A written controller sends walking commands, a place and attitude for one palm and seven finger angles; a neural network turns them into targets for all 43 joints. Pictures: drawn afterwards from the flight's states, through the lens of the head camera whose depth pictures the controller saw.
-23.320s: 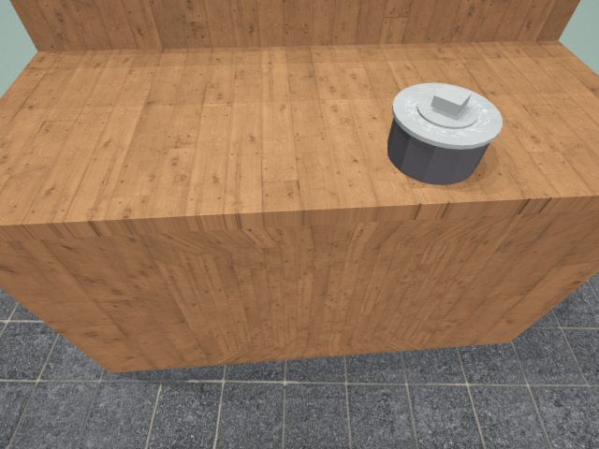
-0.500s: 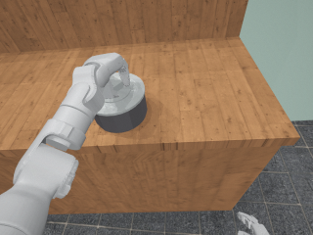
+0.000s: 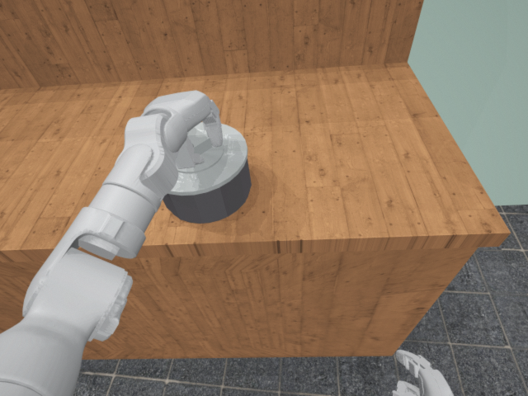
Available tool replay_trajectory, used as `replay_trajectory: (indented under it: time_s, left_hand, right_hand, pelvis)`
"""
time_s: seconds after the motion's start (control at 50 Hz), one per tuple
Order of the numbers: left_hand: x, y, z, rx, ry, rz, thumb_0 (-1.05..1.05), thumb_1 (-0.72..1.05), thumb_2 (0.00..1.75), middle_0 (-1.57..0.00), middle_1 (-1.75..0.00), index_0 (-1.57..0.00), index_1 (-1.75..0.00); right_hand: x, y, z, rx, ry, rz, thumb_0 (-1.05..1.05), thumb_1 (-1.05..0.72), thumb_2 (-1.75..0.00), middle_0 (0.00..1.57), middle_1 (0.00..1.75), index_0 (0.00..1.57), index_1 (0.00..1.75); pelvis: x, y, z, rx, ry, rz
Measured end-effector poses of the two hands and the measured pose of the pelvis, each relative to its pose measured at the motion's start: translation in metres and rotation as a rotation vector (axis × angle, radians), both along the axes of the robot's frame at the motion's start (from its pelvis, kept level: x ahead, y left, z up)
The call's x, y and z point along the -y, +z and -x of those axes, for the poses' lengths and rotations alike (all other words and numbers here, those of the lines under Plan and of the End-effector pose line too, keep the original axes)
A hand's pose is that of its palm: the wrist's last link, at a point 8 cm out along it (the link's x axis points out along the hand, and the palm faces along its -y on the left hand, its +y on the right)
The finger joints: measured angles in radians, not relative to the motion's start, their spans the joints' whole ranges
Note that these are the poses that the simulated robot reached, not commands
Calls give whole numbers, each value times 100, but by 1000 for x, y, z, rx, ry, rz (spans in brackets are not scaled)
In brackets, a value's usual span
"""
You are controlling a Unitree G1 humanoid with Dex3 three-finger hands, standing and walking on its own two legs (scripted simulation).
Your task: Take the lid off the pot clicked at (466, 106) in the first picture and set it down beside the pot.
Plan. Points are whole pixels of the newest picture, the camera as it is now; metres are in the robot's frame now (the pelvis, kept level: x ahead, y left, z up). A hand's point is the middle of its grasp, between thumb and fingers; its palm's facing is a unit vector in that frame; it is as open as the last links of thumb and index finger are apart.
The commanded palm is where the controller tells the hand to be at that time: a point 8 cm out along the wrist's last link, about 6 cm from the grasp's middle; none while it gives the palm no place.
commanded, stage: lift the lid straight up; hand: left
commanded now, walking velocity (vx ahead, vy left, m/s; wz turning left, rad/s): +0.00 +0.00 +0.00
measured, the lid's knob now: (192, 143) +0.47 +0.12 +0.15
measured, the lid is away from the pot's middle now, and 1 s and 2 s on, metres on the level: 0.00 0.01 0.01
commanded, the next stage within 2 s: none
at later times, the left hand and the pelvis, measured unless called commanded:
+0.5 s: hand (186, 137) +0.45 +0.12 +0.18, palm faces -0.30 -0.09 -0.95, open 6.1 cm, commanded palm +0.43 +0.13 +0.27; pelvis +0.00 +0.00 +0.00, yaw +0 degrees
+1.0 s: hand (178, 113) +0.45 +0.12 +0.22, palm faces -0.24 -0.07 -0.97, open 5.8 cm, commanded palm +0.43 +0.13 +0.31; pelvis -0.01 +0.00 +0.00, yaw +1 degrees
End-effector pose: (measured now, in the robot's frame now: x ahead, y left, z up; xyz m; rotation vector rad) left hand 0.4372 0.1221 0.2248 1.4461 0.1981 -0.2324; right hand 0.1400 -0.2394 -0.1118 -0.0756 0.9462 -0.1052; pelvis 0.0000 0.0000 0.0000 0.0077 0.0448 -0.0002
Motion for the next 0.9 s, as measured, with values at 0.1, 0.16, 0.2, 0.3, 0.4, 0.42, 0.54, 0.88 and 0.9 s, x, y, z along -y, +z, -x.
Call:
replay_trajectory:
  time_s: [0.1,0.16,0.2,0.3,0.4,0.42,0.54,0.88,0.9]
  left_hand:
    - [0,0,-2,-10,7,-5,-2,16,93,-58,-85,-80,-99]
    - [-2,1,-4,-16,9,-13,-1,16,93,-58,-85,-82,-100]
    - [-1,1,-4,-21,10,-18,-1,17,93,-58,-85,-82,-100]
    - [-1,3,-5,-35,10,-19,-1,17,92,-58,-85,-83,-100]
    - [-2,8,-6,-34,0,-16,-1,18,92,-59,-84,-85,-101]
    - [-1,9,-6,-31,-4,-20,-1,19,92,-59,-84,-86,-101]
    - [-3,16,-8,-25,1,-26,0,22,94,-58,-82,-89,-103]
    - [-5,46,-3,21,6,-36,1,23,94,-57,-81,-92,-105]
    - [-4,48,-3,22,6,-40,1,23,94,-57,-81,-92,-105]
  right_hand:
    - [2,0,1,-6,-2,11,1,-91,-90,20,30,20,30]
    - [3,0,4,-4,-10,16,1,-91,-90,20,30,20,30]
    - [4,0,6,-5,-15,18,1,-91,-90,20,30,20,30]
    - [6,-2,11,-13,-22,24,1,-91,-90,20,30,20,30]
    - [7,-3,16,-14,-26,26,1,-91,-90,20,30,20,30]
    - [7,-3,17,-13,-26,25,1,-91,-90,20,30,20,30]
    - [6,-4,18,-14,-21,23,1,-91,-90,20,30,20,30]
    - [-2,2,2,39,15,17,1,-91,-90,20,30,20,30]
    - [-2,3,1,42,16,17,1,-91,-90,20,30,20,30]
  pelvis:
    - [1,0,1,-2,1,0]
    - [1,0,1,-1,0,0]
    - [1,0,1,0,1,1]
    - [0,1,1,4,2,1]
    - [0,2,1,6,1,0]
    - [0,2,1,6,2,0]
    - [-1,2,2,8,2,0]
    - [-4,2,4,13,9,0]
    - [-4,2,5,13,10,0]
